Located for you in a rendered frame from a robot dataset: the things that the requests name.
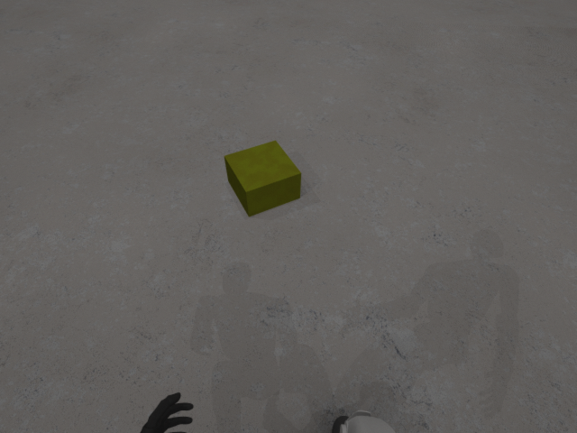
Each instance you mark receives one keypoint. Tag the carton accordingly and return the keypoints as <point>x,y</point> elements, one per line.
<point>263,177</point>

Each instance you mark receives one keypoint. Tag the robot right shin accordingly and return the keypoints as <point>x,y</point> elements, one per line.
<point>360,413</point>

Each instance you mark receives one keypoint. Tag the robot left hand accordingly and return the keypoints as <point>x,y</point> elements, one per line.
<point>158,421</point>

